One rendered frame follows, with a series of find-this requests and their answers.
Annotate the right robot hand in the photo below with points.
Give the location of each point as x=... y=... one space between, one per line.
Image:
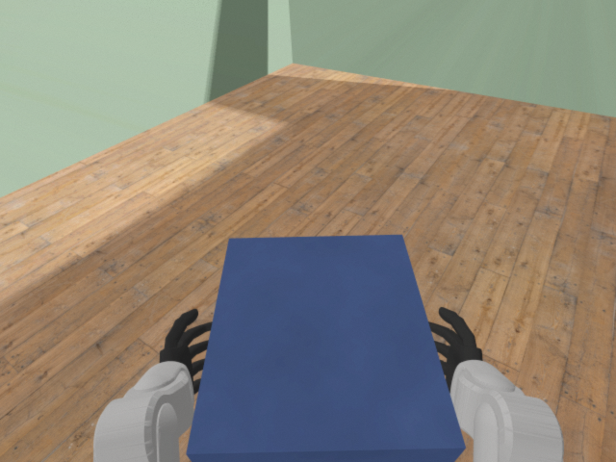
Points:
x=462 y=345

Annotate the robot left forearm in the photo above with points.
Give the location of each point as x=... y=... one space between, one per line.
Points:
x=145 y=425

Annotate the robot right forearm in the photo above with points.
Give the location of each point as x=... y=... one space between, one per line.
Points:
x=506 y=425

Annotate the left robot hand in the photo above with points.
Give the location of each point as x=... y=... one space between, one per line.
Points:
x=177 y=341

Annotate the carton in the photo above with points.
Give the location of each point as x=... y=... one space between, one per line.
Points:
x=320 y=350

